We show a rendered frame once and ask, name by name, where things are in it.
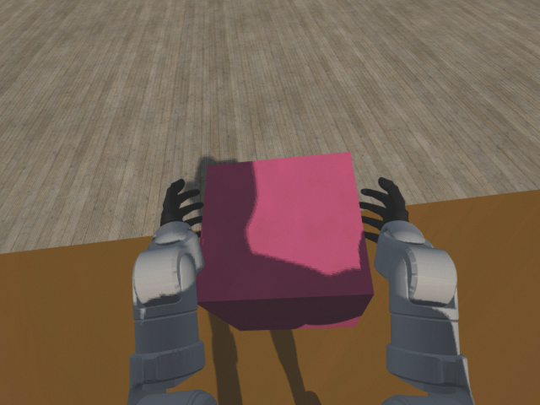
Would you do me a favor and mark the robot right hand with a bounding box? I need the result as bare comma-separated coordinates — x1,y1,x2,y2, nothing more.
359,177,409,244

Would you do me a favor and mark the right robot forearm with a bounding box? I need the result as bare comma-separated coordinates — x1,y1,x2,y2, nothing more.
374,220,475,405

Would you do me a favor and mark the carton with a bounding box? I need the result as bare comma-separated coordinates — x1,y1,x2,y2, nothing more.
196,152,374,331

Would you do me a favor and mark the robot left hand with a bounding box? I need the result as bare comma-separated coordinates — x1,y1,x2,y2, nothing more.
160,179,203,238

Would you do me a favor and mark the left robot forearm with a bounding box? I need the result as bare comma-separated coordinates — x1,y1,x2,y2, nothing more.
127,221,206,405

